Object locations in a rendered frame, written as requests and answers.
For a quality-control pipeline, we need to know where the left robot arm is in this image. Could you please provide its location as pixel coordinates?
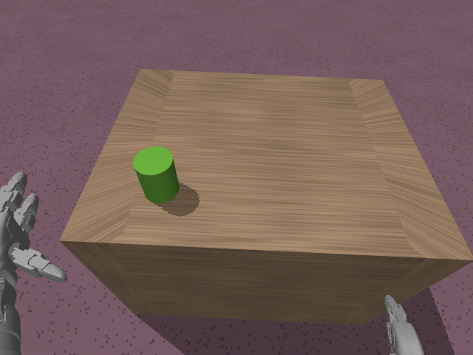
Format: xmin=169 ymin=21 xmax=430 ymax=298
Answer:
xmin=0 ymin=261 xmax=22 ymax=355

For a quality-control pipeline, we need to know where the left robot hand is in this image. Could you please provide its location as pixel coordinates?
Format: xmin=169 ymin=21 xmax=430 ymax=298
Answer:
xmin=0 ymin=171 xmax=67 ymax=283

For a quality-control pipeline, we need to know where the right robot hand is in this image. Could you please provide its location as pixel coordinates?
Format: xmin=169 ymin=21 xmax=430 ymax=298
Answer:
xmin=384 ymin=295 xmax=425 ymax=355

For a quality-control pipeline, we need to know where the can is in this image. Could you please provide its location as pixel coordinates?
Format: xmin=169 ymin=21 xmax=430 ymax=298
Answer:
xmin=133 ymin=146 xmax=180 ymax=203

